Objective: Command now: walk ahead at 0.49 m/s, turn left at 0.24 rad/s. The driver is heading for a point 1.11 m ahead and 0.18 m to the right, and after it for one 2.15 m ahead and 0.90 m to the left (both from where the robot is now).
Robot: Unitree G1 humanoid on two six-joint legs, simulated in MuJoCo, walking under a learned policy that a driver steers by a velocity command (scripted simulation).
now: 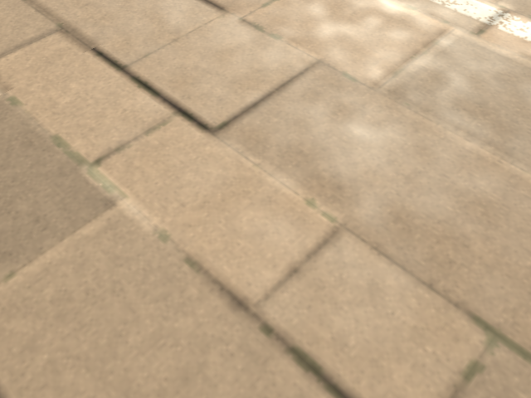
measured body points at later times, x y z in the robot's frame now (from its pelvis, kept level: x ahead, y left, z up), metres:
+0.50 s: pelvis +0.27 +0.07 +0.00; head +0.29 +0.09 +0.45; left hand +0.33 +0.34 -0.14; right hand +0.39 -0.19 -0.09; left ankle +0.30 +0.16 -0.74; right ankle +0.20 -0.08 -0.64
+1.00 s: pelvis +0.52 -0.01 -0.02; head +0.56 -0.03 +0.43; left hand +0.77 +0.18 -0.11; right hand +0.49 -0.30 -0.14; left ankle +0.40 +0.18 -0.63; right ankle +0.57 -0.09 -0.74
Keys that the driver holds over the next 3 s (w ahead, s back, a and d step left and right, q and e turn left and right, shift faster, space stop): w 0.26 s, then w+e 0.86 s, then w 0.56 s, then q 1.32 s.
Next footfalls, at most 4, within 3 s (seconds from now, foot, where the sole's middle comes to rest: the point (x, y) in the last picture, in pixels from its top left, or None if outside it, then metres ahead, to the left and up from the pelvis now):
0.36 left None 0.34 0.17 -0.77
0.92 right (322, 346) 0.60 -0.11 -0.77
1.40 left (295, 236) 0.95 -0.05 -0.77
1.88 right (398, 207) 1.06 -0.38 -0.77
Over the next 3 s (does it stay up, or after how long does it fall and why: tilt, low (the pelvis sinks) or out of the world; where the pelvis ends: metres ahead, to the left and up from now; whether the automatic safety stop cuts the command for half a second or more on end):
stays up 1.02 -0.22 0.01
